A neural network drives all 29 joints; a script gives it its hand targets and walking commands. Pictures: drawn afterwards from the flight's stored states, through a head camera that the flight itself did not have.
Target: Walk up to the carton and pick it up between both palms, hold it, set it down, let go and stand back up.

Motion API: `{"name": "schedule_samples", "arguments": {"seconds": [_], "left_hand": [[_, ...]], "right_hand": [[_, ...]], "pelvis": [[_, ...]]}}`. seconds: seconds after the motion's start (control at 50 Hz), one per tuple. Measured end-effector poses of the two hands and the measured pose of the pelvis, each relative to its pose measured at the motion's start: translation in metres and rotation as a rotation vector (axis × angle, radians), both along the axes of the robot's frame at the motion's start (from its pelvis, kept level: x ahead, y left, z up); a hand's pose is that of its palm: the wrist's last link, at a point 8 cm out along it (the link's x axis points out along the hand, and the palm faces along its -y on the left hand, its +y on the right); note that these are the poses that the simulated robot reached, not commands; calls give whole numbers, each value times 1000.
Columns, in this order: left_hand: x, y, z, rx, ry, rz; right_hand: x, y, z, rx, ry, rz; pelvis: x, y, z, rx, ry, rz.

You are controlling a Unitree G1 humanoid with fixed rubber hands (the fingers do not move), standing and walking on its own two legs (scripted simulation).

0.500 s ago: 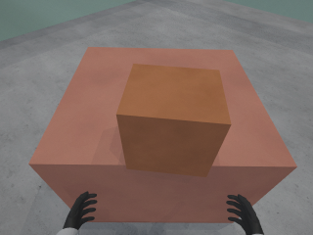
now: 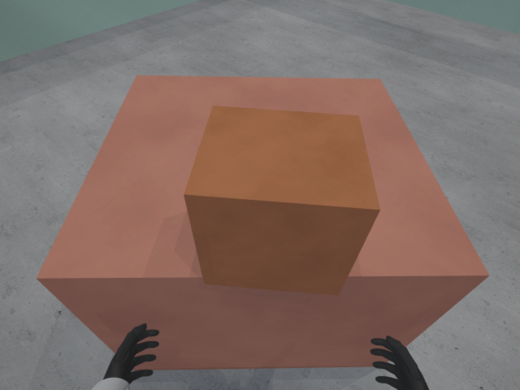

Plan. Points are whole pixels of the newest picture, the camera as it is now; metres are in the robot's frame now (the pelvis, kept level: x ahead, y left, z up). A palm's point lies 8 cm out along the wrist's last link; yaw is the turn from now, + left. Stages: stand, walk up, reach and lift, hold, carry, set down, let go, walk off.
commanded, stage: set down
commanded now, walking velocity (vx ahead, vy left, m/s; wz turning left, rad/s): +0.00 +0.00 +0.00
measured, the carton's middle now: (277, 203) +0.42 -0.01 +0.04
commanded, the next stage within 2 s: let go in 0.30 s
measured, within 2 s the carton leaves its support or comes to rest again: neither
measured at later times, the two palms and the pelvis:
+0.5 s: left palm (122, 387) +0.15 +0.22 -0.08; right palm out of the picture +0.13 -0.22 -0.08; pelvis -0.01 +0.00 +0.00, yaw -1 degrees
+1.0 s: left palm out of the picture +0.12 +0.23 -0.10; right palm out of the picture +0.10 -0.23 -0.11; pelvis -0.01 +0.01 -0.01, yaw -1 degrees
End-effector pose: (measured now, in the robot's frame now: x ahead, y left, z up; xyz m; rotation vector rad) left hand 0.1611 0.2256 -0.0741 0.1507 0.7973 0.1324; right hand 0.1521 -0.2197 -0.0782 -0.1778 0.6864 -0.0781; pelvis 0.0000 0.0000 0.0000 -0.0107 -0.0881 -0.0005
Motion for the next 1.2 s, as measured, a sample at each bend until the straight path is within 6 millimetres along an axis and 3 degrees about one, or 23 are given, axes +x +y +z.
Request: {"name": "schedule_samples", "arguments": {"seconds": [0.32, 0.88, 0.96, 1.06, 1.2], "left_hand": [[-11, -9, -7, -24, 38, -18], [-16, -7, -5, -5, 22, -33], [-32, 1, -18, 17, 46, -64], [-62, 10, -39, 6, 150, -47], [-87, 13, -56, -12, 240, -33]], "right_hand": [[-15, -1, -2, -21, 31, -5], [-23, -3, -4, -19, 44, -13], [-38, -10, -21, -18, 192, -63], [-75, -16, -41, -17, 341, -116], [-120, -13, -54, -15, 464, -179]], "pelvis": [[-4, 3, 0, -2, -21, -9], [-13, 4, -2, 3, -18, -10], [-14, 5, -5, 0, 27, -18], [-13, 8, -9, 0, 64, -28], [-10, 16, -11, 5, 81, -43]]}}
